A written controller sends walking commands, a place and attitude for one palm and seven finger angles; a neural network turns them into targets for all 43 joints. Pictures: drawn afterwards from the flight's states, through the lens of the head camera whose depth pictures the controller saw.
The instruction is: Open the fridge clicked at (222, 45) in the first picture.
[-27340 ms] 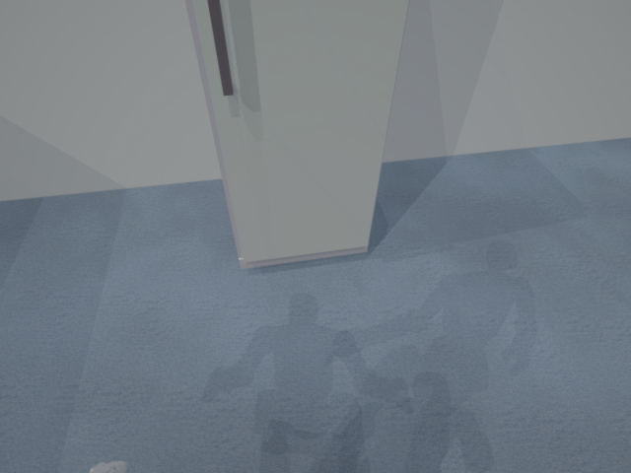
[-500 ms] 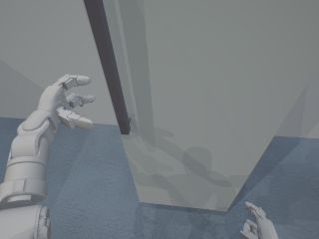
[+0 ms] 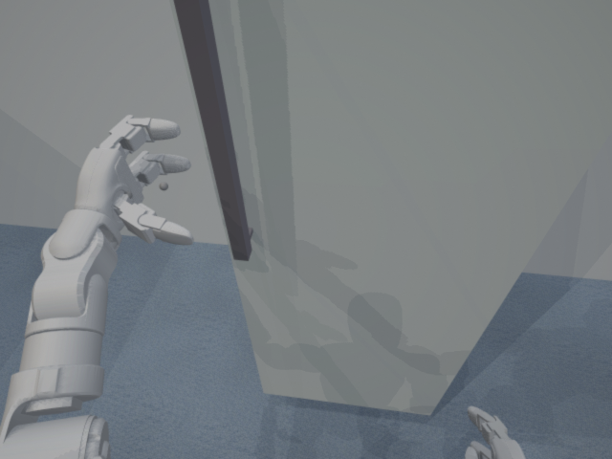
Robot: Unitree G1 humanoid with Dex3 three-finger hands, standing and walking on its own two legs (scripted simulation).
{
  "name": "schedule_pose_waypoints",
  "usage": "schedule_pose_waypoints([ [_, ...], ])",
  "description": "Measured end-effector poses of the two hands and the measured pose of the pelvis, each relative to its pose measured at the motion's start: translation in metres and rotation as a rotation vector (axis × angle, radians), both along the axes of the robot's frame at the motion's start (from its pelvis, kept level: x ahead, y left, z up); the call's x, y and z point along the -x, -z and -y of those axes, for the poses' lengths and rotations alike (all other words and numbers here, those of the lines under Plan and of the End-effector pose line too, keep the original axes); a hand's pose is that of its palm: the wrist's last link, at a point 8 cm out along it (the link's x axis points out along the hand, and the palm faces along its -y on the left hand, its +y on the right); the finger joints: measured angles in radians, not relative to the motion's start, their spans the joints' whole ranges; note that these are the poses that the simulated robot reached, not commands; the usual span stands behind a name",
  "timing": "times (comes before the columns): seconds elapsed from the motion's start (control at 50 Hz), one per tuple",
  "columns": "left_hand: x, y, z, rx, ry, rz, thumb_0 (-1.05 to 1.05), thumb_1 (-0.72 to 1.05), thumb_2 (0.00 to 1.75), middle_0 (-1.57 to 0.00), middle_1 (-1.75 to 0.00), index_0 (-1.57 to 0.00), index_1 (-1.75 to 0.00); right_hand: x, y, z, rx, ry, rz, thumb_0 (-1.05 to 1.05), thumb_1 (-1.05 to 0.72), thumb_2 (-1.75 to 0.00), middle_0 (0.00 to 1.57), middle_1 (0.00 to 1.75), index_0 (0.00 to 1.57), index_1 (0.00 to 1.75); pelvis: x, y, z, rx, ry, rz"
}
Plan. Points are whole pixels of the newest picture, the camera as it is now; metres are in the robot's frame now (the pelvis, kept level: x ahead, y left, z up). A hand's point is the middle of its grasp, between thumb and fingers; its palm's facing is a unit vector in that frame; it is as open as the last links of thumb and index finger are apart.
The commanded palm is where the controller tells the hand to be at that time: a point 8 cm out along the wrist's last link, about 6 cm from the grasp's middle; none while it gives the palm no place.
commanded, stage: move the hooked fingers beside the handle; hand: left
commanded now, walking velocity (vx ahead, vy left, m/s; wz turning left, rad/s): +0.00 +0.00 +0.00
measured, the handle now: (220, 110) +0.44 +0.13 +0.27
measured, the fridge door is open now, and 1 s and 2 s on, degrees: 0 0 0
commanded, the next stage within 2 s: feel for the door with the fingertips in 1.74 s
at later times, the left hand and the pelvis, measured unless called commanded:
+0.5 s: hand (162, 193) +0.39 +0.21 +0.18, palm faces +0.02 -1.00 -0.06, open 13.9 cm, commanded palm +0.35 +0.25 +0.20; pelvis +0.00 -0.01 +0.00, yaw -1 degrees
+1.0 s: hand (162, 176) +0.38 +0.20 +0.21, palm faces -0.03 -1.00 -0.04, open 14.0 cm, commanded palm +0.36 +0.25 +0.20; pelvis +0.01 -0.01 +0.00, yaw -1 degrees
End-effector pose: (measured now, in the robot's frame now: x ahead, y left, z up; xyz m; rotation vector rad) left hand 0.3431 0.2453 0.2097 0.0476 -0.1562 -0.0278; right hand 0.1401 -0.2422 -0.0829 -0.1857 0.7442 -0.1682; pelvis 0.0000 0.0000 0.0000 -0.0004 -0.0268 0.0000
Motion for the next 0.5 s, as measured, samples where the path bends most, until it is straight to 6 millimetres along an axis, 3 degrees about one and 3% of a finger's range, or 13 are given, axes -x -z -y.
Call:
schedule_pose_waypoints([
  [0.06,-0.010,-0.007,-0.007,-0.003,-0.024,-0.049,-0.02,-0.50,0.30,-0.31,-1.20,-0.31,-1.20,-0.005,-0.002,0.000,-0.014,0.004,0.021,0.02,-0.91,-0.90,0.20,0.30,0.20,0.30,0.002,0.000,0.002,0.001,-0.002,-0.003],
  [0.16,-0.021,0.022,-0.014,-0.005,-0.038,-0.251,-0.01,-0.50,0.30,-0.30,-1.20,-0.31,-1.20,-0.005,0.000,0.004,-0.032,0.022,0.028,0.02,-0.91,-0.90,0.20,0.30,0.20,0.30,0.005,0.000,0.003,0.001,-0.002,-0.026],
  [0.22,-0.017,0.032,-0.005,-0.011,-0.010,-0.230,-0.02,-0.50,0.30,-0.30,-1.20,-0.30,-1.19,-0.001,0.001,0.008,-0.022,0.025,0.016,0.01,-0.91,-0.90,0.20,0.30,0.20,0.30,0.005,0.000,0.004,0.000,0.000,-0.027],
  [0.3,-0.012,0.011,0.008,0.000,0.018,-0.058,-0.02,-0.50,0.30,-0.30,-1.20,-0.30,-1.19,0.001,0.001,0.010,-0.005,0.014,0.002,0.02,-0.91,-0.90,0.20,0.30,0.20,0.30,0.001,0.000,0.006,-0.003,0.002,-0.013],
  [0.38,-0.018,-0.011,0.003,0.007,0.001,-0.013,-0.02,-0.50,0.30,-0.31,-1.20,-0.31,-1.20,0.000,0.001,0.011,-0.016,0.025,0.012,0.02,-0.91,-0.90,0.20,0.30,0.20,0.30,-0.003,0.000,0.008,-0.003,0.007,-0.009],
  [0.42,-0.024,-0.005,-0.005,0.008,-0.022,-0.095,-0.02,-0.50,0.30,-0.31,-1.20,-0.31,-1.20,0.001,0.001,0.013,-0.027,0.037,0.012,0.02,-0.91,-0.90,0.20,0.30,0.20,0.30,-0.003,0.001,0.009,-0.003,0.009,-0.015],
  [0.5,-0.026,0.028,-0.019,-0.010,-0.055,-0.273,-0.01,-0.50,0.30,-0.30,-1.20,-0.31,-1.19,0.005,0.004,0.018,-0.034,0.060,0.001,0.02,-0.91,-0.90,0.20,0.30,0.20,0.30,-0.002,0.001,0.009,-0.002,0.012,-0.034],
])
